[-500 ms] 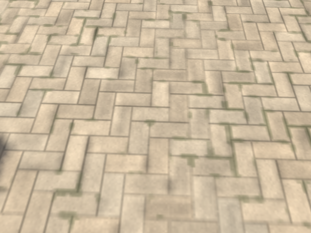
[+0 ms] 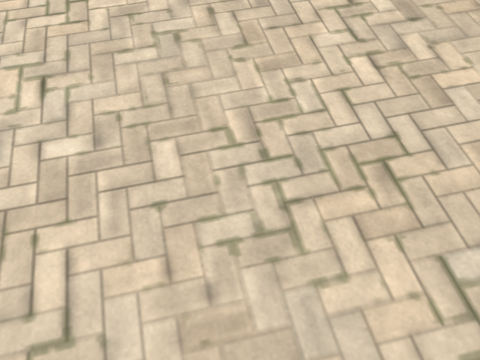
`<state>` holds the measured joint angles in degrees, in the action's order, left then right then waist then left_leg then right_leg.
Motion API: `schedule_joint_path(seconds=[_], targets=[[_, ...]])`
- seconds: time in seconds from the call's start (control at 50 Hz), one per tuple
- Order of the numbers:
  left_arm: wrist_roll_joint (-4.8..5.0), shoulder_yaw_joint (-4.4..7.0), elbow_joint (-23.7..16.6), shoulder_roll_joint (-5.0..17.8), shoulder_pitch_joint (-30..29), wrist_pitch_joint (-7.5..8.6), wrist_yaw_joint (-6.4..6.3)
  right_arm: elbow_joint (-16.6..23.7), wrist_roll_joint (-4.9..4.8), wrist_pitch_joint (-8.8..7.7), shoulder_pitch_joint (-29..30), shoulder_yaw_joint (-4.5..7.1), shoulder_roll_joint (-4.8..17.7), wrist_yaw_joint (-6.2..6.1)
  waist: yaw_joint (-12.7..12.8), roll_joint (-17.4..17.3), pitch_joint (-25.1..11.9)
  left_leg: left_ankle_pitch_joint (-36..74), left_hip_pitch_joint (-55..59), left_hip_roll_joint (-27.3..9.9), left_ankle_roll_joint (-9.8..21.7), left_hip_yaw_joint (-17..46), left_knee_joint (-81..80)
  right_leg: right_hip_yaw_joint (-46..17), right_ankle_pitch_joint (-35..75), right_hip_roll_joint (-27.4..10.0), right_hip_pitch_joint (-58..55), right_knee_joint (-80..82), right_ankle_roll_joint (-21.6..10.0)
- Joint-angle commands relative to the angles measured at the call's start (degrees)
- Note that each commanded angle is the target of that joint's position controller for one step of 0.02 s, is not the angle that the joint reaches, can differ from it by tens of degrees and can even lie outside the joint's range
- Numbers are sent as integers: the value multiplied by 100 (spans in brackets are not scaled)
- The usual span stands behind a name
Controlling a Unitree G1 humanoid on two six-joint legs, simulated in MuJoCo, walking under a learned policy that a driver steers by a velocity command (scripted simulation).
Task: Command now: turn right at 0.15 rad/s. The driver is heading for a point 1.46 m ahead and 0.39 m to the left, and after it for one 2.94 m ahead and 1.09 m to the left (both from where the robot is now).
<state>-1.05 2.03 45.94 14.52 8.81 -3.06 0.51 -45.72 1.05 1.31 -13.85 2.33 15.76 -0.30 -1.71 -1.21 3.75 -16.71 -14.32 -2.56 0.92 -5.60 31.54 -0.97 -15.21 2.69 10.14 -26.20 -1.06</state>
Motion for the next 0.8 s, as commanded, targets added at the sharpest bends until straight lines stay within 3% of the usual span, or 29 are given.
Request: schedule_joint_path(seconds=[0.02, 0.04, 0.06, 0.12, 0.18, 0.22, 0.24, 0.28, 0.3, 0.32, 0.34, 0.42, 0.58, 0.8], targets=[[-22, 128, -193, 958, 309, 227, -118, 338, -54, 42, 56, 31, 331, -50, 331, 1248, -664, -1508, -365, -26, -33, 508, 723, -1991, 2735, -2254, -369, 1038, -1210], [-42, 38, -190, 711, 74, 267, -121, 324, -91, 110, 98, 71, 465, -56, 179, 999, -403, -1434, -416, 9, -26, 633, 977, -1768, 2476, -2004, -275, 1106, -1262], [-46, -29, -157, 567, -136, 282, -149, 247, -89, 128, 137, 86, 469, -45, 123, 936, -264, -1207, -464, 23, -30, 694, 994, -1496, 2237, -1744, -199, 1150, -1117], [2, -73, 7, 587, -124, 317, -226, -42, 4, 116, -183, 96, 438, -27, 33, 963, -391, -804, -309, 136, -131, 600, 937, -966, 3119, -1305, -453, 904, -897], [14, -99, 195, 561, -58, 326, -227, -192, -49, 104, -166, 31, 264, -71, 106, 869, -444, -691, -15, 160, -203, 543, 350, -921, 2920, -1256, -441, 767, -883], [27, -92, 298, 587, -139, 306, -234, -320, -59, 93, -231, 3, 217, -114, 36, 817, -392, -40, 358, 178, -195, 470, -504, -962, 2371, -1171, -267, 685, -764], [52, -78, 346, 611, -167, 301, -234, -410, -34, 63, -319, -14, 219, -129, -34, 702, -398, 769, 763, 98, -182, 535, -1053, -976, 1880, -1101, -48, 684, -598], [33, -71, 479, 535, 97, 315, -202, -468, 68, -50, -322, 5, 533, -133, 159, 316, -380, 1650, 1263, -508, -122, 1136, -1180, -924, 726, -785, 387, 712, -301], [70, -68, 588, 413, 196, 284, -179, -585, -42, -59, -96, 51, 657, -97, 326, -334, -65, 1363, 523, -419, -5, 1113, -1043, -684, 549, -509, 87, 956, -250], [49, -50, 714, 531, 121, 270, -194, -611, -35, -92, -87, -2, 410, -55, 170, -193, -28, 1081, 336, -363, 0, 1088, -1189, -669, 658, -540, -188, 820, -222], [51, -32, 780, 527, 88, 266, -203, -684, -24, -120, -126, -25, 343, -50, 139, -198, -27, 990, 279, -338, -15, 1066, -1274, -657, 781, -557, -283, 738, -227], [54, -35, 1046, 455, 148, 301, -196, -906, -31, -158, -159, -44, 326, -112, 147, -107, -164, 972, 500, -310, 35, 1064, -1348, -658, 927, -611, -253, 761, -212], [54, -84, 1530, 377, 386, 292, -233, -1252, -31, -150, -218, -96, 238, -141, 132, 63, -68, 680, 501, -305, 118, 1102, -1412, -615, 779, -598, -101, 863, -118], [51, -166, 1903, 221, 738, 300, -268, -1578, -42, -159, -329, -168, 66, -155, 156, 62, -1, 631, 395, -258, 152, 1110, -1425, -573, 794, -627, -36, 814, -72]])
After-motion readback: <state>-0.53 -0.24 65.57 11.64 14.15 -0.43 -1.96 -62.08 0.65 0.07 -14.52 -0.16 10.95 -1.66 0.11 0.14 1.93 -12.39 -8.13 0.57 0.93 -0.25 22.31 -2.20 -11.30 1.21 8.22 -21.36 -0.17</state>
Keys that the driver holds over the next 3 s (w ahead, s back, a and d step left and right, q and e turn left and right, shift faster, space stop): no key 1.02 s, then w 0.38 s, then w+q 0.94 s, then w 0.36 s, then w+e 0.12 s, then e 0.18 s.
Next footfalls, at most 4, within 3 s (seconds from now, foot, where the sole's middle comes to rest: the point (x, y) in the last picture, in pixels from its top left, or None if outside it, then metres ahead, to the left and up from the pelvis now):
0.26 left None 0.02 0.13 -0.77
1.74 left None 0.38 0.07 -0.77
2.28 right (237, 266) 0.75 0.03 -0.77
2.78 left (137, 246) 0.84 0.35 -0.77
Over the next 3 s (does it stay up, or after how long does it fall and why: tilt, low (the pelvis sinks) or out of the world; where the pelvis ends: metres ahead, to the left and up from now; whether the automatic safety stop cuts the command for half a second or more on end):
stays up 0.84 0.26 0.01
